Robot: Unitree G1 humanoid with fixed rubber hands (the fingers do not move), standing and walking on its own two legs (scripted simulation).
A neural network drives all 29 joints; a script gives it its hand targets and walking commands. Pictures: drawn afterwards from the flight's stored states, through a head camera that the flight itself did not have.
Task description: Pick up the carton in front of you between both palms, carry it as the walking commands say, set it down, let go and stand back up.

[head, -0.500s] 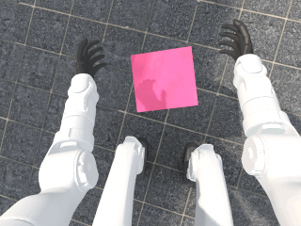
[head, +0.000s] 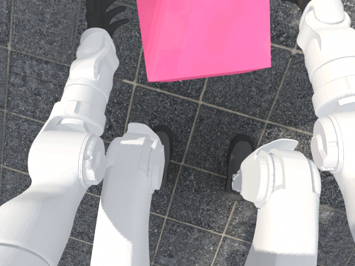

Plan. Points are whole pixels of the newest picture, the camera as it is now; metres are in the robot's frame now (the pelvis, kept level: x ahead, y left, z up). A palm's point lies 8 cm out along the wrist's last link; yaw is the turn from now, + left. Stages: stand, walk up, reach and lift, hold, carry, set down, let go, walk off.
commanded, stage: reach and lift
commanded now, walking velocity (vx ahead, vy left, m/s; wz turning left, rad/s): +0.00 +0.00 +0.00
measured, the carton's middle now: (202, 29) +0.52 +0.02 -0.27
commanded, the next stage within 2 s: none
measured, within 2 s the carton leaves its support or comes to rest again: leaves its support in 0.92 s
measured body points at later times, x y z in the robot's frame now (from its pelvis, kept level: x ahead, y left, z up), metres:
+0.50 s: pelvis +0.01 +0.00 -0.02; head +0.37 +0.00 +0.25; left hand +0.51 +0.20 -0.20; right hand +0.56 -0.14 -0.20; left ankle +0.13 +0.13 -0.36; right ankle +0.12 -0.12 -0.36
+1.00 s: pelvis +0.00 +0.00 -0.03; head +0.34 -0.02 +0.26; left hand +0.53 +0.18 -0.17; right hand +0.55 -0.12 -0.19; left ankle +0.13 +0.13 -0.36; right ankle +0.12 -0.12 -0.36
